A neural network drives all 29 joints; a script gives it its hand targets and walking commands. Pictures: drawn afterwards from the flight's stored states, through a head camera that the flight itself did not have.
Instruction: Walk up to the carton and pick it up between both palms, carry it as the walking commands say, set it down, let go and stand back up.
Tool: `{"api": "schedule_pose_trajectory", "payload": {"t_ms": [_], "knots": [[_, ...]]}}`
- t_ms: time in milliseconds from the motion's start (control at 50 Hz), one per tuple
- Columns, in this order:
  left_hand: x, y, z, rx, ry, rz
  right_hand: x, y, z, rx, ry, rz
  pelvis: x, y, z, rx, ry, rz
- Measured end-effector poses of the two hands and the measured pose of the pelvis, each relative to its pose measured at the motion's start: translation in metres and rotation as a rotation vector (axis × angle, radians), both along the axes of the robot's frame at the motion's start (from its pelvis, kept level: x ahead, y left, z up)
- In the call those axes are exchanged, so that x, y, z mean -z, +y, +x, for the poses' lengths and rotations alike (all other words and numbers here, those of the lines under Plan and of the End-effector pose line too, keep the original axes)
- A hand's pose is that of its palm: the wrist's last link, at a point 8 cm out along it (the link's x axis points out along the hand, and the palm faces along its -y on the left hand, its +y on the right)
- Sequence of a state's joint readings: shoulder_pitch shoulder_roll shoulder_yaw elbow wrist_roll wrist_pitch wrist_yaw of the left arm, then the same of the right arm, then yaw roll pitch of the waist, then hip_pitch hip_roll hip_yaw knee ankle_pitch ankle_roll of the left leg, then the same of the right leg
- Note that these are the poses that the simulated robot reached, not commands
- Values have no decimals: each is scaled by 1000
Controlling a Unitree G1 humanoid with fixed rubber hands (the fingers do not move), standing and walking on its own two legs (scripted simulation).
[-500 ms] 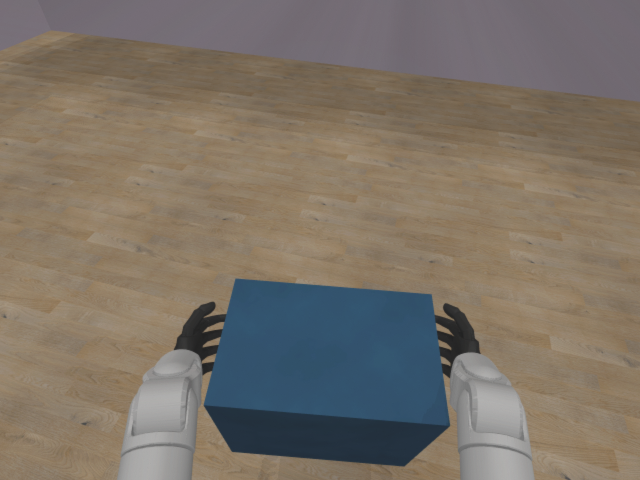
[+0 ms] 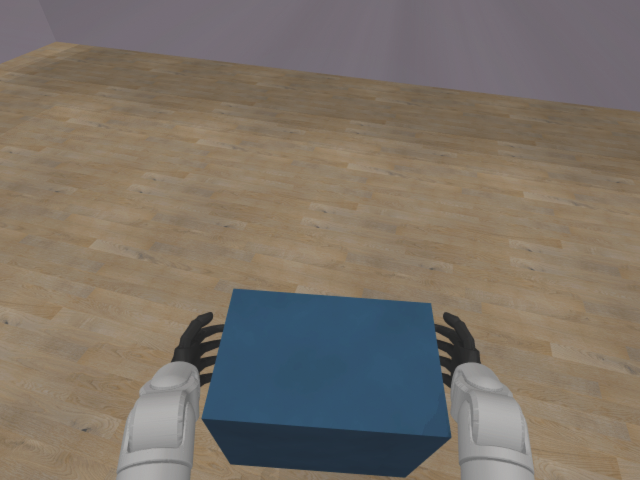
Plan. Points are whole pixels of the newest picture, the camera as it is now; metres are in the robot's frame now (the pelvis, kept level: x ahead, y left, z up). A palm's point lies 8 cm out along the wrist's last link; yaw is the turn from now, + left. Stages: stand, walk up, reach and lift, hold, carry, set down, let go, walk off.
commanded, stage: hold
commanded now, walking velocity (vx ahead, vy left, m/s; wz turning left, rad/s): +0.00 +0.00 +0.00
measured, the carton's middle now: (324, 388) +0.28 +0.00 -0.04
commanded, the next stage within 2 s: carry in 0.34 s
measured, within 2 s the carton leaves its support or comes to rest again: neither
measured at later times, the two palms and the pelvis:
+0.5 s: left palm (185, 367) +0.27 +0.17 +0.04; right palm (467, 368) +0.27 -0.17 +0.04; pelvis -0.02 +0.00 -0.02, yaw -2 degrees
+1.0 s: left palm out of the picture +0.12 +0.10 +0.04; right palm out of the picture +0.01 -0.23 +0.06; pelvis -0.15 +0.02 -0.03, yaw -20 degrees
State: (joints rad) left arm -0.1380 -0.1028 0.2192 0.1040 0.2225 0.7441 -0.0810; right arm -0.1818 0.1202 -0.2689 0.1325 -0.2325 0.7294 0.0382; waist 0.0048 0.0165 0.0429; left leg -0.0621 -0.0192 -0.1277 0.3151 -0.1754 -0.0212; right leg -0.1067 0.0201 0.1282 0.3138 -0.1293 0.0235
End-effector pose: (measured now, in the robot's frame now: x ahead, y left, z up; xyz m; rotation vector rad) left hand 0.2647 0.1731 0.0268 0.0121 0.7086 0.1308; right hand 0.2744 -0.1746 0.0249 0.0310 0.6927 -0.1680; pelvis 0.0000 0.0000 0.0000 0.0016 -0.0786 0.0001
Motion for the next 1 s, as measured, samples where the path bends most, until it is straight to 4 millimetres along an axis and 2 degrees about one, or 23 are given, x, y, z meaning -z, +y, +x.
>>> {"api": "schedule_pose_trajectory", "payload": {"t_ms": [340, 440, 520, 620, 680, 740, 820, 900, 1000], "knots": [[1, -2, 3, 5, 1, 4, 1, -2, 2, 3, 1, 0, 1, 0, -3, 0, -2, 1], [-6, -1, 6, -5, -56, -8, -8, -1, 4, 4, -57, -3, 14, 2, -10, -1, 56, -7], [-9, 0, -2, -6, -101, -41, -17, 0, -7, 25, -103, 2, 26, 4, -22, 40, 85, 21], [-15, -12, -27, 10, -96, -62, -17, -12, -49, 115, -103, 66, 34, 2, -40, 129, 98, 12], [-22, -30, -45, 24, -95, -77, -13, -28, -81, 159, -104, 101, 41, -3, -49, 176, 112, 8], [-19, -52, -58, 54, -96, -97, -6, -48, -113, 211, -112, 109, 52, -8, -61, 207, 124, 25], [-6, -73, -86, 141, 26, -98, -1, -64, -172, 324, -3, 116, 40, -5, -85, 229, 126, 36], [-4, -81, -116, 204, 69, -136, -11, -66, -225, 428, 22, 116, 31, 3, -114, 281, 133, 60], [-13, -72, -143, 259, -6, -177, -31, -52, -269, 465, -60, 72, 33, 24, -151, 346, 151, 59]]}}
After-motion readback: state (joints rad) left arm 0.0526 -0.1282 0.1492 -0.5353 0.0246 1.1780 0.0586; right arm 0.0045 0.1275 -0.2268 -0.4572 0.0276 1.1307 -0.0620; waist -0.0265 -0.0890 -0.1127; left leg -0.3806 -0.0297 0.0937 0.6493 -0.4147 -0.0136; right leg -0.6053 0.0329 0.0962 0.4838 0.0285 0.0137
